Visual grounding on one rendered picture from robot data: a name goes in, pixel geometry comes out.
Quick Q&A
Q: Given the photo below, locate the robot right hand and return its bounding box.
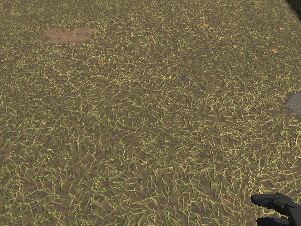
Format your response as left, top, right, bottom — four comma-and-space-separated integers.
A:
250, 192, 301, 226

